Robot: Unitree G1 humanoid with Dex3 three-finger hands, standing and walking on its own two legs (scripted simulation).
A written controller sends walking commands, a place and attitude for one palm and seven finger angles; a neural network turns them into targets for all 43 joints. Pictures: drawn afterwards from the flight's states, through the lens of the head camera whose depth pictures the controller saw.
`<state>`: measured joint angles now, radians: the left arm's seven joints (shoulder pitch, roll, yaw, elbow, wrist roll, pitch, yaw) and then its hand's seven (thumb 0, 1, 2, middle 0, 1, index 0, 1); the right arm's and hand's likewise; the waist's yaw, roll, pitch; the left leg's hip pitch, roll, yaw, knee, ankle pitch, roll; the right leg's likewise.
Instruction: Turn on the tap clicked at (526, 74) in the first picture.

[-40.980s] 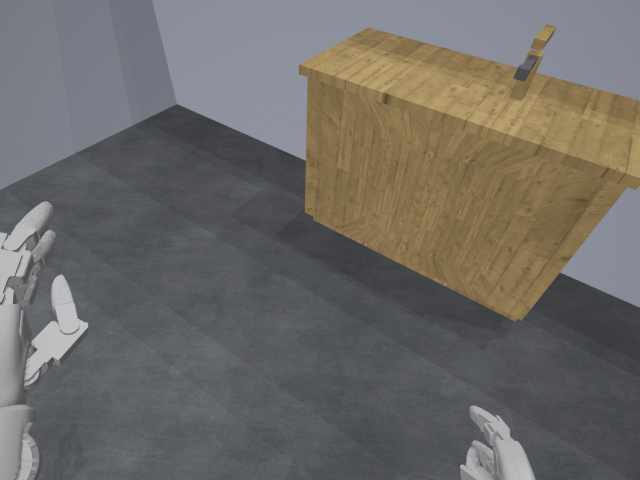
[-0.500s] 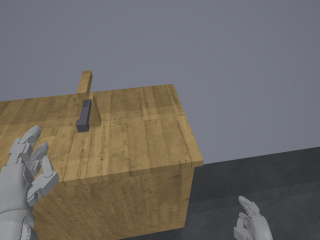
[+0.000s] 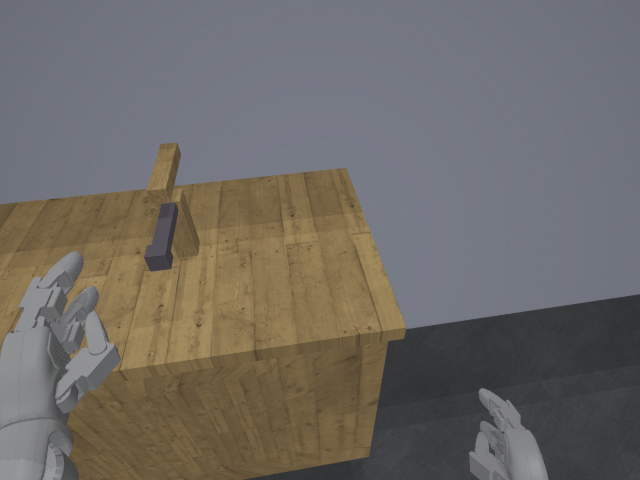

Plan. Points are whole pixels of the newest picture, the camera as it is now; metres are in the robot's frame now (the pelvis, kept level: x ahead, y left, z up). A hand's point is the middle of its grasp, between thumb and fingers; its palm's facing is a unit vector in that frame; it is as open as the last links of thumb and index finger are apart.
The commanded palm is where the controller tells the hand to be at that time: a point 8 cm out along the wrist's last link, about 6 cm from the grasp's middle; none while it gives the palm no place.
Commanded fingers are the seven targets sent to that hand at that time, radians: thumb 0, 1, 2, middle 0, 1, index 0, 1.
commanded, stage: turn the palm inward beside the body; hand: left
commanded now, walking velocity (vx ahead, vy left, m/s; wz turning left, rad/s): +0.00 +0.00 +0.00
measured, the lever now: (159, 257) +0.36 +0.28 +0.10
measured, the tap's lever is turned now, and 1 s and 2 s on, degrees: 0 0 0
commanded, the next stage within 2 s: reach beside the lever's end, fingers flat in 0.02 s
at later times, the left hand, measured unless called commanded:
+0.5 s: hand (119, 339) +0.20 +0.23 +0.15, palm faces +0.49 -0.86 -0.13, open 7.5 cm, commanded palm +0.16 +0.28 +0.15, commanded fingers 0.00 0.90 0.90 -0.20 -0.30 -0.20 -0.30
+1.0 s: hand (128, 304) +0.25 +0.26 +0.14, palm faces +0.50 -0.86 -0.12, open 7.6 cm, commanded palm +0.21 +0.30 +0.13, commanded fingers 0.00 0.90 0.90 -0.18 -0.24 -0.18 -0.24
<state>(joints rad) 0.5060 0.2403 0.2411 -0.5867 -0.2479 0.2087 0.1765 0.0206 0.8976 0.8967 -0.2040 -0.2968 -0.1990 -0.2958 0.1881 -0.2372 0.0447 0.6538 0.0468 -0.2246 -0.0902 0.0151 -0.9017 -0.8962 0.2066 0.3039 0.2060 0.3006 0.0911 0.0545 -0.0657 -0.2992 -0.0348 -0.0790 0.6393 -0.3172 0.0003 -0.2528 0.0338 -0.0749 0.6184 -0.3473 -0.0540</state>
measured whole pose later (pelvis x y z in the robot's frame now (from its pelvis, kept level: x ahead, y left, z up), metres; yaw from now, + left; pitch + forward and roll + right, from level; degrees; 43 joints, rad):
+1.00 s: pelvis +0.00 +0.00 +0.00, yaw -1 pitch +0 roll +0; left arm 0.21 0.26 0.31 -0.22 -0.23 0.16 0.18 0.02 0.90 0.90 -0.19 -0.26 -0.19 -0.26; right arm 0.18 -0.25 0.03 0.69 0.05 -0.17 -0.11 0.01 -0.90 -0.90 0.21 0.30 0.21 0.30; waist 0.06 0.05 -0.04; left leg -0.29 -0.03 -0.07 0.59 -0.30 0.00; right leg -0.25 0.04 -0.06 0.58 -0.33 -0.06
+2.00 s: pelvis -0.01 +0.02 +0.00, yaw -1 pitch +3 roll -1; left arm -0.12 0.32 0.40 0.27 -0.18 -0.06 0.15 0.02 0.90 0.90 -0.15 -0.15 -0.15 -0.15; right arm 0.21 -0.27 0.01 0.73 0.04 -0.13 -0.11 0.01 -0.90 -0.90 0.21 0.30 0.21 0.30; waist 0.02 0.04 -0.03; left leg -0.39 -0.03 -0.06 0.65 -0.30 0.02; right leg -0.35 0.03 -0.05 0.61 -0.31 -0.04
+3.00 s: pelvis +0.00 +0.02 +0.00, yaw -1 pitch +4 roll -1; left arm -0.09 0.29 0.39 0.28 -0.18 -0.10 0.14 0.02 0.90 0.90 -0.15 -0.15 -0.15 -0.15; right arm 0.22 -0.26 0.01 0.72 0.03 -0.10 -0.10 0.01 -0.90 -0.90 0.21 0.30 0.21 0.30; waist 0.02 0.04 -0.05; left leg -0.41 -0.03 -0.06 0.67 -0.32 0.02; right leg -0.36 0.04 -0.05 0.62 -0.33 -0.04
